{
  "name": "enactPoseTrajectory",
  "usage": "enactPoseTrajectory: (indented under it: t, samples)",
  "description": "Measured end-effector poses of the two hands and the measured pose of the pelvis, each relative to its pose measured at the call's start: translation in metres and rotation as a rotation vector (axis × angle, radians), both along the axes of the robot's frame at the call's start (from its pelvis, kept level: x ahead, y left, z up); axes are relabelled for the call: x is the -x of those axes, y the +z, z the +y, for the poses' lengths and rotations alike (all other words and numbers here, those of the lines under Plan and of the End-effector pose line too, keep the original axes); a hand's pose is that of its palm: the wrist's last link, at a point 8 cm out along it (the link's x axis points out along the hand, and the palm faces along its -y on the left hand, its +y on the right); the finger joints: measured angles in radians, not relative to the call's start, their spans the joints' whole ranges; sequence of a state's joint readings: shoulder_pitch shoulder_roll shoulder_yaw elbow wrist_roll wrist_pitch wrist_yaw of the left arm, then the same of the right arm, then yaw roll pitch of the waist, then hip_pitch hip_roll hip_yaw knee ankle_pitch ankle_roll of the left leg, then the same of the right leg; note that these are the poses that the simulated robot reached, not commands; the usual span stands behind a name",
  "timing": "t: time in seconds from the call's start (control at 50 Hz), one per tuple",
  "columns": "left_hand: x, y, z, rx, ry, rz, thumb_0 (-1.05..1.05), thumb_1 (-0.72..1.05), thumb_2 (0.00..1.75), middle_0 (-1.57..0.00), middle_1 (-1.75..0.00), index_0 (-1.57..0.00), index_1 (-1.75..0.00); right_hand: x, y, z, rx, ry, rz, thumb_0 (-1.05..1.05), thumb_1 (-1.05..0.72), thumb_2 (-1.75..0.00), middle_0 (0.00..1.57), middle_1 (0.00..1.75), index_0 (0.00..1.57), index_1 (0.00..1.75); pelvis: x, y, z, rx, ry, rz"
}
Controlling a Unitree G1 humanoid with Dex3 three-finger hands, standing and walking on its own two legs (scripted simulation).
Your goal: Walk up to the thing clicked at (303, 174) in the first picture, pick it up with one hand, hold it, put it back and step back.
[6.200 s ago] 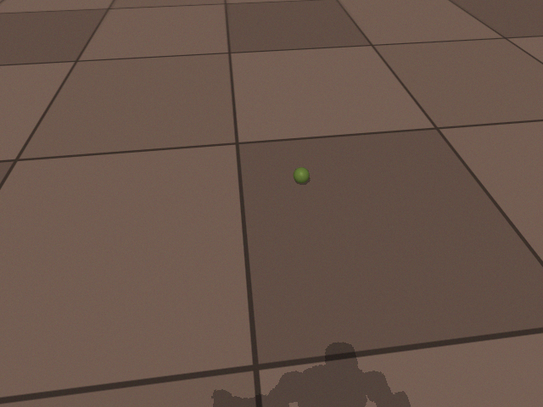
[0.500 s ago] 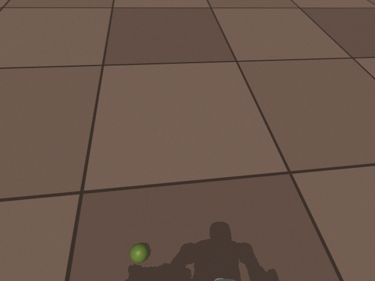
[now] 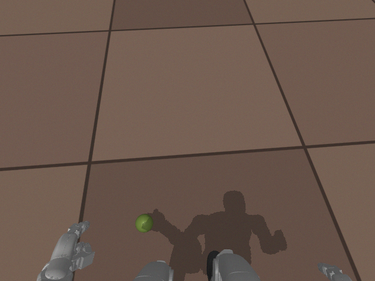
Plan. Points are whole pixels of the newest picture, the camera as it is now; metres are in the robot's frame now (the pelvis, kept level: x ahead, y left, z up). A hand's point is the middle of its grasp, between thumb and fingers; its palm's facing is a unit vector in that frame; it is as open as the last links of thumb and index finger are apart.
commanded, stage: walk up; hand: left
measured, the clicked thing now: (144, 223) +0.38 +0.22 -0.70
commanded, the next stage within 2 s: none
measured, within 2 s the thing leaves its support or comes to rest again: neither
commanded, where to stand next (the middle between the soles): +0.01 +0.01 m, yaw -4 degrees
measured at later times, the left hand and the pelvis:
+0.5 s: hand out of the picture -0.05 +0.29 -0.11, palm faces -0.11 -0.89 -0.44, open 7.4 cm; pelvis -0.09 -0.01 +0.02, yaw -5 degrees
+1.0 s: hand out of the picture +0.01 +0.27 -0.13, palm faces -0.04 -0.92 -0.40, open 7.4 cm; pelvis -0.02 -0.01 +0.01, yaw -1 degrees
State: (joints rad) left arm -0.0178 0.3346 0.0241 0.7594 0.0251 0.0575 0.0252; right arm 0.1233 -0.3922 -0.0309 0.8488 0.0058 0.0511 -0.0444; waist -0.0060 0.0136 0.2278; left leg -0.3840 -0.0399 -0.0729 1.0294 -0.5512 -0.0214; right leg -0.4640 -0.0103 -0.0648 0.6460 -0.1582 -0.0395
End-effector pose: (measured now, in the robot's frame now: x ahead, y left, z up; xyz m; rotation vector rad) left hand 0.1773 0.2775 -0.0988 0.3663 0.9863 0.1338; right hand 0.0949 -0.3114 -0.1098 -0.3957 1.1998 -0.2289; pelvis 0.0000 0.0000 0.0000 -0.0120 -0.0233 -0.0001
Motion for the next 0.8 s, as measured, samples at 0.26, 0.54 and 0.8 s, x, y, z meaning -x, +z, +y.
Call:
enactPoseTrajectory:
  t: [0.26,0.54,0.8]
  samples:
    - [0.156,-0.015,0.057,-0.001,0.116,0.216,0.0,0.9,0.9,-0.2,-0.3,-0.2,-0.3,0.095,0.038,0.011,0.055,0.002,0.006,0.0,-0.9,-0.9,0.2,0.3,0.21,0.3,0.07,0.012,0.017,0.023,-0.01,-0.004]
    - [0.232,0.032,0.042,-0.119,0.053,0.192,0.01,0.9,0.9,-0.2,-0.3,-0.2,-0.3,0.152,0.028,-0.044,-0.025,-0.065,-0.099,0.0,-0.9,-0.9,0.2,0.3,0.21,0.3,0.096,0.015,-0.021,0.012,-0.083,-0.048]
    - [0.228,0.06,0.017,-0.14,0.092,0.161,0.0,0.9,0.9,-0.21,-0.31,-0.2,-0.3,0.162,0.014,-0.042,-0.141,-0.083,0.022,0.0,-0.91,-0.9,0.2,0.3,0.2,0.3,0.074,0.032,-0.032,-0.009,-0.048,-0.054]
